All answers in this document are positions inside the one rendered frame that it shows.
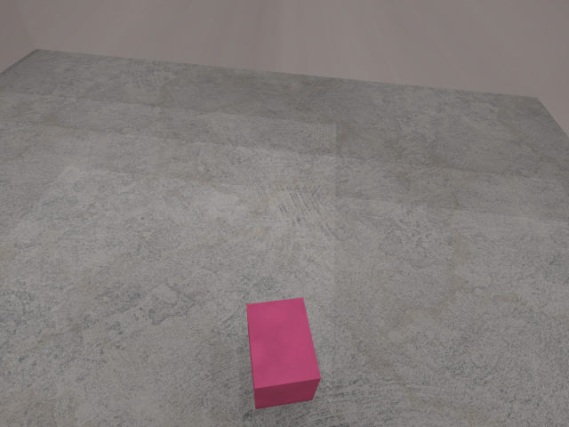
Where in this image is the carton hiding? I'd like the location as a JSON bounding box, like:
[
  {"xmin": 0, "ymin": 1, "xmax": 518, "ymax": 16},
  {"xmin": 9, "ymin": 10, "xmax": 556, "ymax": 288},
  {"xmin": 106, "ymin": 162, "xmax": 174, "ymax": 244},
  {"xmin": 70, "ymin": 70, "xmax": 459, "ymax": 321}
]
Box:
[{"xmin": 246, "ymin": 297, "xmax": 321, "ymax": 409}]

